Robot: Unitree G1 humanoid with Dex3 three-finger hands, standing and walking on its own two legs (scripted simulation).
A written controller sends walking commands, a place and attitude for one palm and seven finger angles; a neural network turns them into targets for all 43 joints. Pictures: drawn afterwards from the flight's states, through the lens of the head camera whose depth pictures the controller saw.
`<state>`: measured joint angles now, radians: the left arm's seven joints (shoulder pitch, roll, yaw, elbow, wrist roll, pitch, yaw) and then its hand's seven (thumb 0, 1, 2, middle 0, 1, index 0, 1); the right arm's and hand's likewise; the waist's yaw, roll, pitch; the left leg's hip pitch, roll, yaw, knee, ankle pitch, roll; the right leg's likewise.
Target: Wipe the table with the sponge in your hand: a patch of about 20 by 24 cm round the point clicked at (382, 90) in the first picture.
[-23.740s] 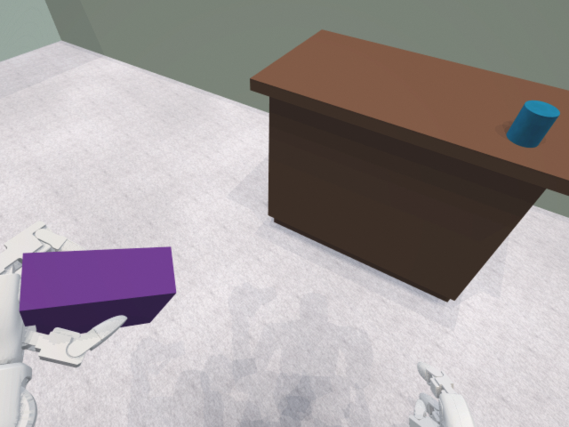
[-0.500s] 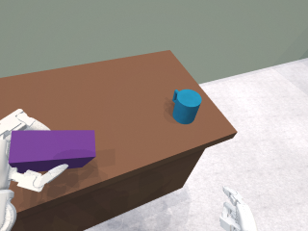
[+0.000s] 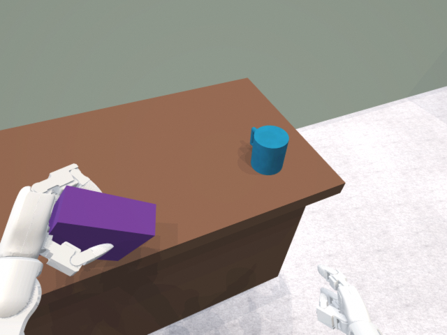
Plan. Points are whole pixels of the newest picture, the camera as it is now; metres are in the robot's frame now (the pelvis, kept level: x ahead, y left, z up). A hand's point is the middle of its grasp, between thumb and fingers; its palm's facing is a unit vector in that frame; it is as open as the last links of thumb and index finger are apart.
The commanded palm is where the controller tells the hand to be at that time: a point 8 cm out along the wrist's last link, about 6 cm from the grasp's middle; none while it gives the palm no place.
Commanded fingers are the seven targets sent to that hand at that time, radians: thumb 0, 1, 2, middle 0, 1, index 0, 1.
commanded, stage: turn the palm down, sponge in hand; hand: left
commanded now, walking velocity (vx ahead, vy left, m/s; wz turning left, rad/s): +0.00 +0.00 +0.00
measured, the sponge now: (110, 231) +0.24 +0.20 +0.11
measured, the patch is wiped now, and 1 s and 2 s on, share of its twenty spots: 0.00 0.00 0.00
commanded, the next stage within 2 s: move the sponge above the wiping area in 1.86 s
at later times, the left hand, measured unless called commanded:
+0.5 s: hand (84, 205) +0.24 +0.21 +0.18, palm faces +0.32 -0.48 -0.81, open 9.5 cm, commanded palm +0.20 +0.25 +0.21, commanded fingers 0.00 0.10 1.30 -1.20 -1.60 -1.20 -1.60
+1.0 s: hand (63, 196) +0.24 +0.24 +0.19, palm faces +0.34 -0.21 -0.92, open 9.5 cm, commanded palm +0.19 +0.23 +0.23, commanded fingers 0.00 0.10 1.30 -1.20 -1.60 -1.20 -1.60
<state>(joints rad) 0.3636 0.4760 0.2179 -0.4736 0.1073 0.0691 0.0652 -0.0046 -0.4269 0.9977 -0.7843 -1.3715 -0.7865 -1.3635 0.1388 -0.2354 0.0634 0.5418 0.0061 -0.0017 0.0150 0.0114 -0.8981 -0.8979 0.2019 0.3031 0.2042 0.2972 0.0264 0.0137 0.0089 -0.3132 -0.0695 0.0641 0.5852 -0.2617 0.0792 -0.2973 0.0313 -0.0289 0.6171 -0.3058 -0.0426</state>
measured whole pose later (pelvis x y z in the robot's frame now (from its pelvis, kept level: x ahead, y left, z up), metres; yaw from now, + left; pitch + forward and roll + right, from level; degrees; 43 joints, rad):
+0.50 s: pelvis +0.02 -0.07 +0.00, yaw +1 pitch +0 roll +1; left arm 0.34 0.65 0.32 -0.43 0.24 0.08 0.06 0.00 -0.43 1.00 -0.79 -1.37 -0.80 -1.36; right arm 0.16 -0.26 0.03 0.57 0.03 0.02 -0.06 0.01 -0.90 -0.90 0.20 0.30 0.20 0.30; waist 0.06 0.03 -0.03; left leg -0.33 0.01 0.01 0.63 -0.30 -0.01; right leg -0.28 0.11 -0.08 0.60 -0.33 -0.13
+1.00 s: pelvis +0.00 -0.06 +0.00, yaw +0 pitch -2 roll +1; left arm 0.18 0.66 0.19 -0.32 0.48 0.36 0.08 0.00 -0.43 1.00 -0.80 -1.37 -0.80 -1.37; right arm 0.09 -0.28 0.04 0.59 0.06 0.08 -0.08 0.01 -0.90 -0.90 0.20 0.30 0.20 0.30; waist 0.08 0.11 -0.05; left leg -0.31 -0.01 0.00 0.64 -0.29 -0.01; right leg -0.28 0.10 -0.06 0.64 -0.33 -0.13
